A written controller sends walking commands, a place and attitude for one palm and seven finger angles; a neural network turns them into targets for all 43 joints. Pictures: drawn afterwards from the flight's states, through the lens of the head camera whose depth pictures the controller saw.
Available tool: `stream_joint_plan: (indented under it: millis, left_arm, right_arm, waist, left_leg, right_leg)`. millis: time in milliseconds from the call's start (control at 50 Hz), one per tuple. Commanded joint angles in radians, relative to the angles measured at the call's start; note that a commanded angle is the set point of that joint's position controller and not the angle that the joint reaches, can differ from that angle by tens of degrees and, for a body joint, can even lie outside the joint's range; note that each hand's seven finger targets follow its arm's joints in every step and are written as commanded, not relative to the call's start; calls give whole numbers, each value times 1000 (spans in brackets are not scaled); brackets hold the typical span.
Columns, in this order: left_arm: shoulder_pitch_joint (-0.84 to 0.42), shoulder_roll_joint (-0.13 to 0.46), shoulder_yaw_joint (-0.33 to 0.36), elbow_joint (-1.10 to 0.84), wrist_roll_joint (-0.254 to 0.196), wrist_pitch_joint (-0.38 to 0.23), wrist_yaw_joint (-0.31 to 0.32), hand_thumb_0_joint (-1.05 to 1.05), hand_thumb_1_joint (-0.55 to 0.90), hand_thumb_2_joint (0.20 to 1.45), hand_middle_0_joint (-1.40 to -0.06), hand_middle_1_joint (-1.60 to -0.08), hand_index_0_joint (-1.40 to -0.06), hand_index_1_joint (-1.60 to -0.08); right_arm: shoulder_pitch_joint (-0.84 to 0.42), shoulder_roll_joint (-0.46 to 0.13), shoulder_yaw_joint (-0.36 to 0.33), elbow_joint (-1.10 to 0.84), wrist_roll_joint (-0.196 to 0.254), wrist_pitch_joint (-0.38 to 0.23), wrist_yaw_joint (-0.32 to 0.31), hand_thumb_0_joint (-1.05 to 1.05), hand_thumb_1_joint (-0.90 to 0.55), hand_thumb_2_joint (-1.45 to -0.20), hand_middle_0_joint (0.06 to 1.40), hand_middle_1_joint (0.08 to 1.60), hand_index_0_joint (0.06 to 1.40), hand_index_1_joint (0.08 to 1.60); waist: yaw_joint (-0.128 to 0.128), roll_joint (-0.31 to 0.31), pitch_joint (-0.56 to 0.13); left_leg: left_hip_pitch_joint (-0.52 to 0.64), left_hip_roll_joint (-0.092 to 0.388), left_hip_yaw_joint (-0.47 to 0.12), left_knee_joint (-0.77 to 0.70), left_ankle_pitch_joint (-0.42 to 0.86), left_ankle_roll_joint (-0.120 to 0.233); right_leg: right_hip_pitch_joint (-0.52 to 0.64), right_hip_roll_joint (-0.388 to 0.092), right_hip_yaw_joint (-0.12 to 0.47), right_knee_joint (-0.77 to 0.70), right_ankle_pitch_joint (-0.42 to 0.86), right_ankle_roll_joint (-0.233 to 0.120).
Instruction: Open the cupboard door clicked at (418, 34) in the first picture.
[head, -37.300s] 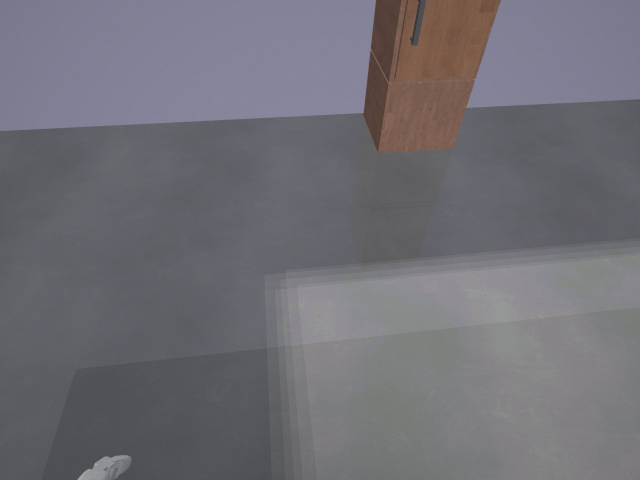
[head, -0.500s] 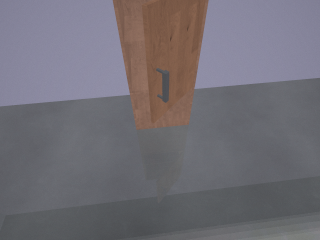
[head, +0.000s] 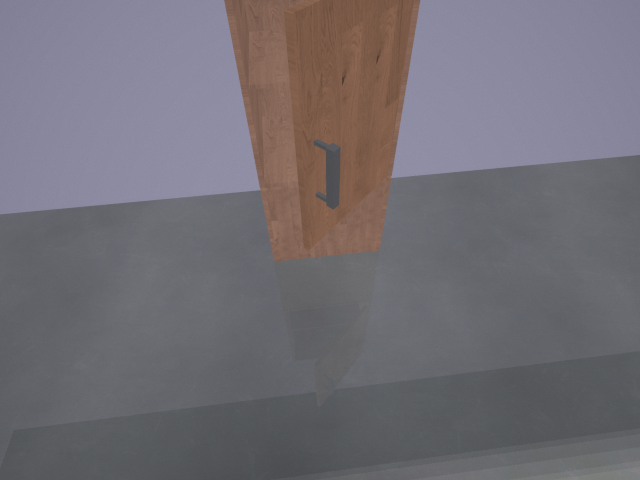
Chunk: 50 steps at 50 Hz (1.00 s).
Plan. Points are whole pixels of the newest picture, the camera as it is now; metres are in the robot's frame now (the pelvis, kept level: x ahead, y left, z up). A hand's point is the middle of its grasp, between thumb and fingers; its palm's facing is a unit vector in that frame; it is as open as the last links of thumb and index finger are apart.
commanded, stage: look to check the result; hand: left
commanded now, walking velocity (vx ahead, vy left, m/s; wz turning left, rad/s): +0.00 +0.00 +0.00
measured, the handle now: (326, 174) +0.73 +0.03 -0.10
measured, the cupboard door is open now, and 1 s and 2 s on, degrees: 44 44 44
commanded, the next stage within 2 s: walk to a spot facing it in 0.02 s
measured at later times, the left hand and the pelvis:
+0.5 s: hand out of the picture +0.05 +0.20 -0.18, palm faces -0.14 -0.95 -0.27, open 7.3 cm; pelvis -0.02 +0.00 -0.02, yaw -9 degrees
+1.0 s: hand out of the picture +0.10 +0.16 -0.18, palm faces -0.34 -0.91 -0.25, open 7.3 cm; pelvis -0.01 -0.01 -0.01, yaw -25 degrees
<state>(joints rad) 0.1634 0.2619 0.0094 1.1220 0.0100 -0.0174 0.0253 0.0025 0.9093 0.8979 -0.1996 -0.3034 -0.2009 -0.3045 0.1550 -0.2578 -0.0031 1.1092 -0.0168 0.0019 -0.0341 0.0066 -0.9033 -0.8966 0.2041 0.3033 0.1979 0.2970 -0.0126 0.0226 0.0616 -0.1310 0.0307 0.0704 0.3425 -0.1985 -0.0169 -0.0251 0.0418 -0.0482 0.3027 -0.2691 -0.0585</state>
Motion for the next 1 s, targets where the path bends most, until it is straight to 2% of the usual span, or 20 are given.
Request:
stream_joint_plan:
  millis: [0, 140, 200, 320, 380, 400, 420, 440, 480, 540, 560, 580, 600, 620, 640, 720, 800, 880, 940, 980]
  left_arm:
    - [20, 170, 33, -39, -4, -14, 11, 0, 900, 900, -200, -300, -200, -300]
    - [11, 168, 34, -43, -3, -13, 8, 0, 900, 900, -200, -300, -200, -300]
    - [49, 103, 30, -49, -2, 13, 13, 0, 900, 900, -200, -300, -200, -300]
    - [57, 126, 64, -127, 8, 48, 1, 0, 900, 900, -200, -300, -200, -300]
    - [44, 108, 70, -168, 11, 56, -10, 0, 900, 900, -200, -300, -200, -300]
    - [35, 95, 71, -182, 11, 61, -15, 0, 900, 900, -200, -300, -200, -300]
    - [26, 73, 73, -197, 11, 66, -20, 0, 900, 900, -200, -300, -200, -300]
    - [12, 63, 76, -210, 13, 71, -25, 0, 900, 900, -200, -300, -200, -300]
    - [23, 53, 82, -225, 15, 76, -32, 0, 900, 900, -200, -300, -200, -300]
    - [167, 58, 97, -195, 19, 68, -41, 0, 900, 900, -200, -300, -200, -300]
    - [214, 123, 110, -181, 29, 59, -32, 0, 900, 900, -200, -300, -200, -300]
    - [214, 223, 127, -193, 37, 51, -16, 0, 900, 900, -200, -300, -200, -300]
    - [200, 217, 124, -202, 20, 51, -9, 0, 900, 900, -200, -300, -200, -300]
    - [137, 206, 120, -227, 17, 52, -9, 0, 900, 900, -200, -300, -200, -300]
    - [73, 167, 117, -251, 20, 52, -6, 0, 900, 900, -200, -300, -200, -300]
    - [90, 128, 108, -254, 15, 34, 9, 0, 900, 900, -200, -300, -200, -300]
    - [150, 143, 116, -234, 16, 31, 11, 0, 900, 900, -200, -300, -200, -300]
    - [151, 145, 120, -236, 21, 37, 7, 0, 900, 900, -200, -300, -200, -300]
    - [102, 153, 124, -257, 23, 43, 3, 0, 900, 900, -200, -300, -200, -300]
    - [49, 142, 120, -271, 17, 45, 2, 0, 900, 900, -200, -300, -200, -300]
  right_arm:
    - [30, -157, -30, -37, 2, -10, -6, 0, -900, -900, 200, 300, 200, 300]
    - [29, -161, -31, -34, -1, -12, -6, 0, -900, -900, 200, 300, 200, 300]
    - [89, -88, -25, -27, -3, 5, -13, 0, -900, -900, 200, 300, 200, 300]
    - [100, -121, -63, -97, -4, 27, -27, 0, -900, -900, 200, 300, 200, 300]
    - [106, -144, -77, -128, -7, 28, -29, 0, -900, -900, 200, 300, 200, 300]
    - [116, -155, -84, -131, -11, 25, -30, 0, -900, -900, 200, 300, 200, 300]
    - [124, -161, -87, -132, -14, 18, -28, 0, -900, -900, 200, 300, 200, 300]
    - [125, -167, -88, -134, -18, 13, -27, 0, -900, -900, 200, 300, 200, 300]
    - [84, -159, -90, -161, -19, 8, -27, 0, -900, -900, 200, 300, 200, 300]
    - [-27, -163, -92, -196, -16, 13, -23, 0, -900, -900, 200, 300, 200, 300]
    - [-38, -121, -89, -217, -5, 22, -22, 0, -900, -900, 200, 300, 200, 300]
    - [-51, -55, -78, -264, -1, 25, -16, 0, -900, -900, 200, 300, 200, 300]
    - [-35, -88, -84, -252, 0, 39, -11, 0, -900, -900, 200, 300, 200, 300]
    - [-16, -73, -87, -245, 4, 42, 3, 0, -900, -900, 200, 300, 200, 300]
    - [-37, -72, -91, -237, 0, 43, 0, 0, -900, -900, 200, 300, 200, 300]
    - [-30, -42, -79, -240, 0, 37, -2, 0, -900, -900, 200, 300, 200, 300]
    - [-67, -25, -71, -267, 9, 31, -10, 0, -900, -900, 200, 300, 200, 300]
    - [-90, -30, -72, -296, 15, 23, -13, 0, -900, -900, 200, 300, 200, 300]
    - [-64, -33, -71, -301, 21, 16, -16, 0, -900, -900, 200, 300, 200, 300]
    - [15, -46, -74, -282, 25, 8, -17, 0, -900, -900, 200, 300, 200, 300]
  waist:
    - [-2, -46, -56]
    - [-4, -32, -57]
    - [-8, -22, -66]
    - [-8, -22, -66]
    - [-11, 46, -55]
    - [-15, 107, -48]
    - [-13, 188, -48]
    - [-13, 213, -45]
    - [10, 176, -57]
    - [99, 43, -83]
    - [121, -208, -72]
    - [122, -497, -43]
    - [111, -341, -41]
    - [71, -215, -14]
    - [44, -206, -3]
    - [34, -104, -93]
    - [61, -114, -154]
    - [64, -161, -135]
    - [41, -163, -126]
    - [-6, -117, -147]
  left_leg:
    - [84, 103, -92, -4, 264, 39]
    - [89, 107, -89, -9, 257, 38]
    - [89, 115, -43, 52, 270, 24]
    - [55, 150, -7, 142, 210, 33]
    - [57, 217, -61, 103, 152, 70]
    - [53, 277, -104, 54, 154, 104]
    - [58, 357, -151, -2, 224, 157]
    - [64, 407, -169, -23, 286, 197]
    - [12, 422, -119, 1, 281, 197]
    - [-149, 305, 35, 215, 171, 83]
    - [-256, 165, 112, 425, -80, 15]
    - [-454, 8, 89, 697, -460, -36]
    - [-452, 15, -58, 828, -426, -21]
    - [-449, 43, -76, 867, -348, -17]
    - [-472, 46, -98, 891, -275, -22]
    - [-441, 39, -103, 803, -199, -44]
    - [-429, 9, -92, 634, -234, -52]
    - [-386, -6, -105, 539, -255, -43]
    - [-286, -18, -109, 399, -237, -31]
    - [-91, -13, -120, 177, -100, -28]
  right_leg:
    - [-66, -167, 105, -40, 425, 27]
    - [-75, -162, 119, -41, 402, 19]
    - [-101, -159, 131, 16, 465, 22]
    - [-200, -131, 181, 148, 464, 5]
    - [-306, -76, 168, 260, 300, 16]
    - [-346, -47, 133, 362, 166, 24]
    - [-388, -25, 80, 503, -128, 38]
    - [-425, -34, 64, 610, -296, 45]
    - [-395, -80, 91, 640, -312, 39]
    - [-155, -68, 27, 311, -46, 43]
    - [-101, -142, 186, 95, 152, 19]
    - [-94, -364, 548, -18, 364, -70]
    - [-124, -380, 557, -18, 348, -118]
    - [-198, -360, 503, -18, 115, -160]
    - [-217, -286, 500, -6, 103, -136]
    - [-94, -242, 420, 80, 450, -111]
    - [53, -227, 436, 124, 680, -127]
    - [26, -220, 488, 135, 706, -145]
    - [-61, -204, 512, 145, 675, -135]
    - [-183, -156, 491, 201, 585, -75]
